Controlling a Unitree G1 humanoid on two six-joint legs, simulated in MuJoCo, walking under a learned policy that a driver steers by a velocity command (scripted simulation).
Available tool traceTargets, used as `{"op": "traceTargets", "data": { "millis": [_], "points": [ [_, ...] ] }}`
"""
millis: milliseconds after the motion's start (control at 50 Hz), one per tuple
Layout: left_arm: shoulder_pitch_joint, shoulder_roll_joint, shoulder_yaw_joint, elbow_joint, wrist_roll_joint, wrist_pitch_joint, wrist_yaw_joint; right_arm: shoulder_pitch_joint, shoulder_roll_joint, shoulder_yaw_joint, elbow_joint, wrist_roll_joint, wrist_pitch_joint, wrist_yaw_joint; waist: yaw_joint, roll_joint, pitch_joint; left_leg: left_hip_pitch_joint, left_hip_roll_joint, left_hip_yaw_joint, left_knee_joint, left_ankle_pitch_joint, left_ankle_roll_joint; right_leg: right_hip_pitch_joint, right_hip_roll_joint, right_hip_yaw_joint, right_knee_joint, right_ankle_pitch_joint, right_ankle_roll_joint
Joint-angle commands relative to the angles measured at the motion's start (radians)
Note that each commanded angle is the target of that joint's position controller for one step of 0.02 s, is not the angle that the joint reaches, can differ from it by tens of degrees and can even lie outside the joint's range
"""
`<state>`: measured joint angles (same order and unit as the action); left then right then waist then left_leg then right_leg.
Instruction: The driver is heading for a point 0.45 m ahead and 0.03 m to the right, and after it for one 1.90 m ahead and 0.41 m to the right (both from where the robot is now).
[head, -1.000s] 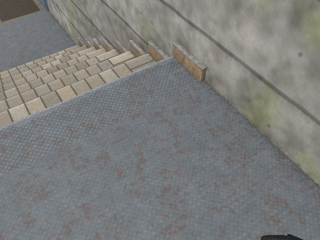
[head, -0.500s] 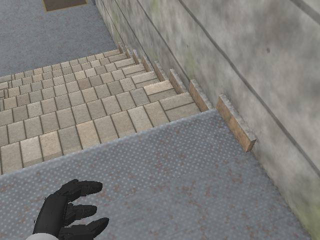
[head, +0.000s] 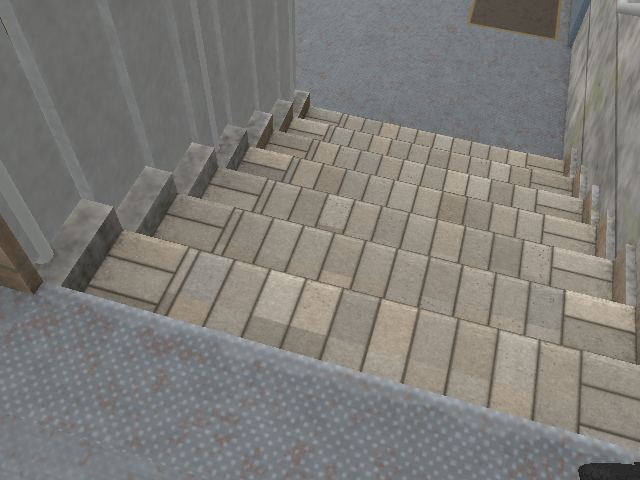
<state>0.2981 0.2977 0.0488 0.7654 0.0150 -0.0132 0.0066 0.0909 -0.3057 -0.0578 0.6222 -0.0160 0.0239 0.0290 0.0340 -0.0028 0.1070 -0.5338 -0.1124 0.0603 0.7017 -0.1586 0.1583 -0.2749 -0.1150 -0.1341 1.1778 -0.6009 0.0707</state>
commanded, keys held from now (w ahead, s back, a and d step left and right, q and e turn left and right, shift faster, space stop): q+shift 0.20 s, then shift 0.50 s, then w+shift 0.30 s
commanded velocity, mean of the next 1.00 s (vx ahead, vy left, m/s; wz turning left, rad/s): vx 0.17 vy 0.00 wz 0.43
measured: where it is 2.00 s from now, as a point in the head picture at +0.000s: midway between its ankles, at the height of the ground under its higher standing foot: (285, 430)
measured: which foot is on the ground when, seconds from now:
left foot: down 0.00-0.44, up 0.46-0.86, down 0.88-1.00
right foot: up 0.00-0.40, down 0.42-0.86, up 0.88-1.00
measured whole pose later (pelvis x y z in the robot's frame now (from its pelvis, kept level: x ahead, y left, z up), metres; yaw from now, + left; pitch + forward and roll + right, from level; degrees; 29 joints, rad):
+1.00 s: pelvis +0.10 -0.04 +0.04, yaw +24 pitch +1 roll +1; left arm 0.25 0.26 0.04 0.86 0.02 -0.01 -0.02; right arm 0.34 -0.26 -0.03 0.99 -0.03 -0.04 0.00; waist -0.03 -0.03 -0.01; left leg -0.01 -0.09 -0.02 0.33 -0.34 0.08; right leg -0.54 -0.02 0.02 0.96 -0.30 -0.03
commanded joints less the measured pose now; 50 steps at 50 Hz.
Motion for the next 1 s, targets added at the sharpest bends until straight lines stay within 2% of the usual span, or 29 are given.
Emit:
{"op": "traceTargets", "data": {
  "millis": [20, 40, 60, 100, 160, 200, 220, 360, 380, 400, 420, 440, 460, 480, 500, 520, 580, 700, 720, 740, 780, 820, 840, 860, 880, 900, 920, 940, 1000],
  "points": [
    [0.044, 0.136, 0.013, -0.132, 0.025, 0.02, 0.027, 0.176, -0.22, -0.076, -0.043, 0.015, 0.015, -0.032, -0.073, 0.031, -0.314, 0.546, 0.402, -0.726, -0.38, 0.285, 0.268, -0.414, 0.056, 0.218, 0.272, -0.005, 0.011],
    [-0.019, 0.136, 0.012, -0.139, 0.024, 0.02, 0.034, 0.138, -0.169, -0.061, -0.023, 0.009, 0.016, -0.038, -0.043, 0.005, -0.2, 0.425, 0.324, -0.648, -0.418, 0.147, 0.211, -0.4, 0.036, 0.227, 0.149, 0.062, 0.002],
    [-0.019, 0.13, 0.01, -0.134, 0.028, 0.025, 0.038, 0.108, -0.145, -0.052, -0.013, 0.002, 0.014, -0.041, -0.013, 0.016, -0.164, 0.357, 0.264, -0.58, -0.422, 0.165, 0.167, -0.343, 0.026, 0.225, 0.047, 0.103, -0.002],
    [0.013, 0.12, 0.007, -0.104, 0.027, 0.044, 0.033, 0.106, -0.13, -0.048, -0.008, -0.006, 0.007, -0.035, -0.007, 0.013, -0.198, 0.282, 0.203, -0.483, -0.386, 0.34, 0.13, -0.213, 0.051, 0.203, -0.047, 0.135, -0.006],
    [-0.043, 0.08, -0.001, -0.118, 0.012, 0.045, 0.028, 0.127, -0.163, -0.064, 0.001, -0.015, 0.005, -0.018, -0.033, -0.008, -0.236, 0.282, 0.184, -0.506, -0.374, 0.32, 0.122, -0.18, 0.089, 0.216, -0.171, 0.173, -0.016],
    [-0.102, 0.075, -0.001, -0.144, 0.005, 0.047, 0.025, 0.151, -0.169, -0.069, 0.009, -0.009, 0.012, -0.014, -0.044, 0.029, -0.216, 0.258, 0.166, -0.56, -0.404, 0.14, 0.105, -0.177, 0.121, 0.236, -0.231, 0.203, -0.027],
    [-0.127, 0.085, 0.004, -0.157, -0.009, 0.047, 0.03, 0.149, -0.173, -0.068, 0.017, -0.015, 0.014, -0.015, -0.045, 0.063, -0.204, 0.268, 0.168, -0.584, -0.402, 0.089, 0.097, -0.186, 0.126, 0.239, -0.222, 0.21, -0.019],
    [-0.109, 0.083, 0.002, -0.146, -0.01, 0.039, 0.026, 0.153, -0.129, -0.052, 0.038, -0.01, 0.033, -0.018, -0.054, 0.126, -0.193, 0.247, 0.14, -0.604, -0.373, 0.075, 0.037, -0.031, 0.16, 0.205, -0.417, 0.173, -0.045],
    [-0.082, 0.072, -0.005, -0.136, -0.018, 0.04, 0.023, 0.14, -0.126, -0.051, 0.043, -0.008, 0.036, -0.016, -0.042, 0.122, -0.185, 0.227, 0.13, -0.613, -0.357, 0.062, 0.024, 0.015, 0.164, 0.199, -0.496, 0.194, -0.063],
    [-0.04, 0.064, -0.006, -0.115, -0.016, 0.04, 0.024, 0.129, -0.126, -0.049, 0.046, 0.002, 0.038, -0.019, -0.016, 0.106, -0.179, 0.197, 0.114, -0.612, -0.336, 0.019, -0.004, 0.093, 0.168, 0.184, -0.619, 0.252, -0.076],
    [-0.026, 0.078, -0.003, -0.101, -0.002, 0.037, 0.03, 0.139, -0.107, -0.042, 0.05, 0.014, 0.037, -0.026, -0.01, 0.046, -0.159, 0.149, 0.067, -0.582, -0.274, -0.099, -0.051, 0.15, 0.132, 0.224, -0.767, 0.287, -0.097],
    [-0.068, 0.14, 0.004, -0.111, 0.018, 0.034, 0.036, 0.199, -0.051, -0.028, 0.052, 0.015, 0.035, -0.034, -0.055, -0.164, -0.144, 0.082, -0.063, -0.443, -0.044, -0.32, -0.107, 0.155, -0.068, 0.472, -0.899, 0.237, -0.141],
    [-0.123, 0.209, 0.016, -0.119, 0.029, 0.03, 0.028, 0.139, -0.128, -0.047, 0.029, -0.009, 0.03, -0.036, -0.049, -0.272, -0.068, 0.018, -0.185, -0.268, 0.137, -0.4, -0.112, -0.005, -0.23, 0.676, -0.985, 0.41, -0.25],
    [-0.132, 0.167, 0.015, -0.115, 0.019, 0.025, 0.017, 0.147, -0.16, -0.053, 0.057, -0.032, 0.029, -0.034, -0.084, -0.151, -0.075, 0.064, -0.096, -0.282, 0.304, -0.354, -0.113, -0.067, -0.247, 0.666, -0.942, 0.479, -0.296],
    [-0.174, 0.113, 0.003, -0.116, 0.005, 0.018, 0.011, 0.157, -0.151, -0.052, 0.086, -0.022, 0.029, -0.029, -0.102, -0.076, -0.081, 0.082, -0.081, -0.282, 0.369, -0.286, -0.114, -0.077, -0.185, 0.572, -0.917, 0.507, -0.283],
    [-0.206, 0.095, 0.0, -0.117, 0.003, 0.014, 0.01, 0.167, -0.133, -0.045, 0.108, -0.013, 0.03, -0.025, -0.112, -0.055, -0.091, 0.086, -0.077, -0.272, 0.413, -0.237, -0.125, -0.054, -0.126, 0.481, -0.901, 0.539, -0.258],
    [-0.167, 0.075, -0.011, -0.095, -0.006, 0.003, 0.023, 0.147, -0.093, -0.029, 0.157, -0.013, 0.043, -0.024, -0.079, -0.08, -0.119, 0.064, -0.071, -0.26, 0.435, -0.199, -0.152, 0.06, -0.073, 0.38, -0.857, 0.758, -0.239],
    [-0.025, 0.089, -0.016, 0.001, -0.007, 0.001, 0.026, 0.094, -0.052, 0.005, 0.229, 0.014, 0.052, -0.039, -0.018, -0.183, -0.129, 0.166, 0.001, -0.156, 0.057, -0.288, -0.151, 0.189, -0.056, 0.345, -0.816, 0.809, -0.222],
    [0.002, 0.088, -0.015, 0.014, -0.003, 0.004, 0.023, 0.098, -0.043, 0.013, 0.245, 0.009, 0.049, -0.039, -0.005, -0.188, -0.162, 0.216, 0.01, -0.111, -0.002, -0.298, -0.14, 0.18, -0.052, 0.357, -0.851, 0.596, -0.223],
    [0.045, 0.132, 0.004, 0.037, 0.001, 0.014, 0.018, 0.086, -0.062, 0.009, 0.249, -0.001, 0.041, -0.037, 0.019, -0.215, -0.145, 0.21, -0.003, -0.055, 0.0, -0.336, -0.126, 0.169, -0.052, 0.398, -0.896, 0.316, -0.237],
    [0.069, 0.151, 0.019, 0.06, 0.002, 0.024, 0.007, 0.036, -0.086, 0.006, 0.243, -0.021, 0.016, -0.024, 0.028, -0.21, -0.087, 0.194, 0.021, -0.033, -0.036, -0.364, -0.093, 0.119, -0.082, 0.489, -0.97, -0.053, -0.259],
    [-0.003, 0.125, 0.019, 0.052, -0.009, 0.03, 0.004, 0.039, -0.069, 0.012, 0.258, -0.015, -0.008, -0.021, -0.014, -0.152, -0.044, 0.275, 0.046, -0.031, -0.17, -0.278, -0.045, 0.028, -0.086, 0.491, -0.958, -0.026, -0.253],
    [-0.062, 0.117, 0.021, 0.044, -0.015, 0.029, 0.004, 0.125, -0.05, 0.016, 0.294, -0.011, -0.022, -0.025, -0.071, -0.117, -0.046, 0.414, 0.047, -0.009, -0.298, -0.186, -0.018, -0.064, -0.056, 0.444, -0.917, 0.01, -0.231],
    [-0.144, 0.091, 0.015, 0.026, -0.018, 0.021, 0.006, 0.268, -0.053, 0.014, 0.338, -0.014, -0.037, -0.035, -0.151, -0.058, -0.03, 0.646, 0.063, -0.037, -0.404, -0.103, 0.004, -0.268, -0.01, 0.38, -0.818, 0.051, -0.185],
    [-0.201, 0.002, -0.005, -0.001, -0.023, 0.007, 0.002, 0.367, -0.119, -0.003, 0.368, -0.026, -0.057, -0.047, -0.194, 0.181, -0.069, 0.849, 0.279, -0.36, -0.527, -0.326, 0.04, -0.514, 0.113, 0.209, -0.442, 0.066, -0.137],
    [-0.185, -0.026, -0.019, -0.029, -0.014, -0.016, 0.002, 0.31, -0.146, -0.005, 0.332, -0.013, -0.065, -0.041, -0.138, 0.13, -0.043, 0.882, 0.441, -0.596, -0.5, -0.383, 0.068, -0.693, 0.137, 0.122, -0.291, 0.088, -0.125],
    [-0.248, 0.016, -0.009, -0.057, -0.008, -0.026, -0.005, 0.334, -0.164, -0.019, 0.348, -0.014, -0.063, -0.038, -0.173, 0.143, -0.019, 0.778, 0.497, -0.689, -0.544, -0.489, 0.155, -0.738, 0.084, 0.168, -0.253, 0.168, -0.132],
    [-0.27, 0.054, 0.004, -0.049, -0.009, -0.029, -0.016, 0.286, -0.115, -0.011, 0.342, -0.014, -0.072, -0.033, -0.139, 0.086, 0.035, 0.77, 0.437, -0.611, -0.56, -0.447, 0.132, -0.762, 0.049, 0.206, -0.201, 0.257, -0.117],
    [-0.24, 0.079, 0.013, -0.027, 0.015, -0.02, -0.045, 0.242, -0.079, 0.002, 0.324, -0.01, -0.098, -0.026, -0.09, 0.096, 0.002, 0.697, 0.319, -0.403, -0.573, -0.217, 0.067, -0.689, 0.038, 0.183, -0.157, 0.36, -0.082]
  ]
}}
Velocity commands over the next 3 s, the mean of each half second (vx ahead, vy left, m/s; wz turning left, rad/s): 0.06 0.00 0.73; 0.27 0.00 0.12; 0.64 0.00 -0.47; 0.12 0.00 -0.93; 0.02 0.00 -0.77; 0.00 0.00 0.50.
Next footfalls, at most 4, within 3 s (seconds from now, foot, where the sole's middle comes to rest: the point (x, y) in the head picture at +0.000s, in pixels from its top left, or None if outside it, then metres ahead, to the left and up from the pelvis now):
0.42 right None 0.15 -0.14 -0.74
0.88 left None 0.00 0.01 -0.74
1.30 right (335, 432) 0.51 0.01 -0.74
1.88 left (252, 381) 0.62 0.18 -0.74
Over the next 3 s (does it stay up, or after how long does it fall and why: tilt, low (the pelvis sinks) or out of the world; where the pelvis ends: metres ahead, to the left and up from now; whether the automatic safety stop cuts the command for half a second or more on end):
stays up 0.47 0.11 0.04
